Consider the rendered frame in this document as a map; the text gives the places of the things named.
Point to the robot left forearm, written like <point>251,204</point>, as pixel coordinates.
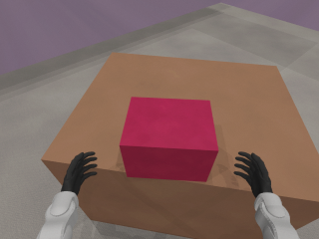
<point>60,217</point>

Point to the robot right forearm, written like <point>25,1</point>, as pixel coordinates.
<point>272,218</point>

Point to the pedestal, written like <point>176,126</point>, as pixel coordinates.
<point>252,112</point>

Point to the left robot hand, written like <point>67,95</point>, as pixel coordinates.
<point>75,173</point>

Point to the right robot hand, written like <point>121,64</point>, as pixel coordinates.
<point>258,176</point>

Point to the carton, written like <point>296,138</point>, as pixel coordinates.
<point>172,139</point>

